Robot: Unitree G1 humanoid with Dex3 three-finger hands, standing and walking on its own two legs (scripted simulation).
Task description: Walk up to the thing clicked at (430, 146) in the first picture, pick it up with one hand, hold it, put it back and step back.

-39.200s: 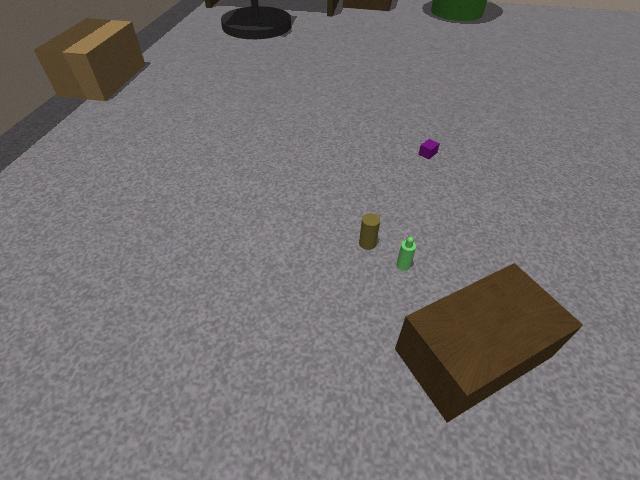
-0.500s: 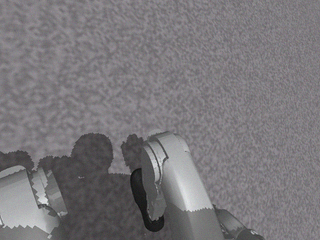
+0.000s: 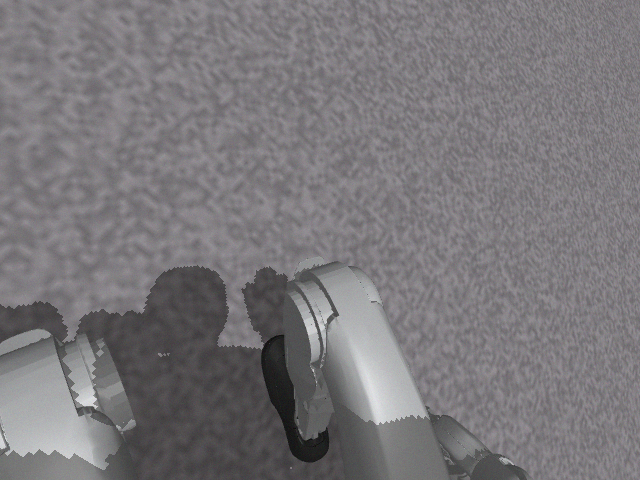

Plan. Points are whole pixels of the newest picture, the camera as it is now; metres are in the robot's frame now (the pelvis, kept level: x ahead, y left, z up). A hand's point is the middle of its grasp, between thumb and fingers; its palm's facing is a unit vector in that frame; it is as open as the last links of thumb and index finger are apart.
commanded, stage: close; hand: left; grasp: from above
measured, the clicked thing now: out of the picture +0.43 +0.38 -0.26
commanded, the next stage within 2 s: settle in 1.10 s
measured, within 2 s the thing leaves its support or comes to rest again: leaves its support in 1.44 s
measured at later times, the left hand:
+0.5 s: hand out of the picture +0.42 +0.36 -0.24, palm faces -0.46 -0.16 -0.88, open 10.0 cm
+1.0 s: hand out of the picture +0.42 +0.36 -0.23, palm faces -0.46 -0.16 -0.88, open 9.5 cm
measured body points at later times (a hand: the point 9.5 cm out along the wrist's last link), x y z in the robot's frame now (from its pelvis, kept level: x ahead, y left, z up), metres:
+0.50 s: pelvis +0.00 +0.00 +0.00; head +0.26 +0.14 +0.34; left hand +0.44 +0.37 -0.19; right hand +0.09 -0.26 -0.07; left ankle +0.06 +0.13 -0.26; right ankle +0.11 -0.14 -0.26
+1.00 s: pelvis +0.00 +0.00 +0.00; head +0.26 +0.13 +0.34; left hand +0.44 +0.36 -0.18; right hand +0.09 -0.26 -0.07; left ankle +0.06 +0.13 -0.26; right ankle +0.11 -0.14 -0.26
